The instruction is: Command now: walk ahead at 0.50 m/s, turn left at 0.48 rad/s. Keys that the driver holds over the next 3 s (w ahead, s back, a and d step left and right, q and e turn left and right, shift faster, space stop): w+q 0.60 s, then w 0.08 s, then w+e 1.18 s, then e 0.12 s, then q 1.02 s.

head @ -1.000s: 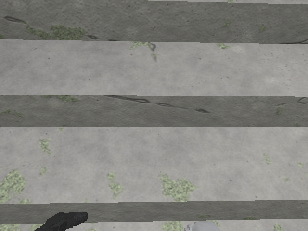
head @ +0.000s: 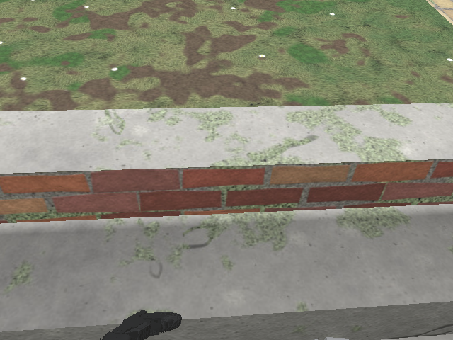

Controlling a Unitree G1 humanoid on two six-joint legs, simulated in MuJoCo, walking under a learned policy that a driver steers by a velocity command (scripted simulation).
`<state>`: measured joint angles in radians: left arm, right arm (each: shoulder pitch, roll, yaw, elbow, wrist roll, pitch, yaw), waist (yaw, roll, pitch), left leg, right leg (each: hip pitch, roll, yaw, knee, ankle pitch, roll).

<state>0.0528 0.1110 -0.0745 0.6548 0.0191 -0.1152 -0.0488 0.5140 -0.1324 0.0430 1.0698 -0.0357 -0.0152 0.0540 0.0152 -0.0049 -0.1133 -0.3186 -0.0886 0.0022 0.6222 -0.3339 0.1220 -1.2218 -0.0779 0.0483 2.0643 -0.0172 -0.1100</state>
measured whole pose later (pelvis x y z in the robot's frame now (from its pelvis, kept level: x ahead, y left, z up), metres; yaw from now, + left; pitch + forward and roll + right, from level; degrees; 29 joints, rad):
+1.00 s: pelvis +0.52 +0.20 +0.32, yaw +22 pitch +2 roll +0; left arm 0.28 0.24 0.05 0.88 -0.04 -0.06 -0.03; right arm 0.25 -0.21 -0.02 0.90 -0.03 -0.05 0.04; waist 0.03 -0.03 -0.07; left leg -0.51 0.13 0.23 0.89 -0.40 0.03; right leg -0.77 -0.03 0.10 1.93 -0.04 -0.15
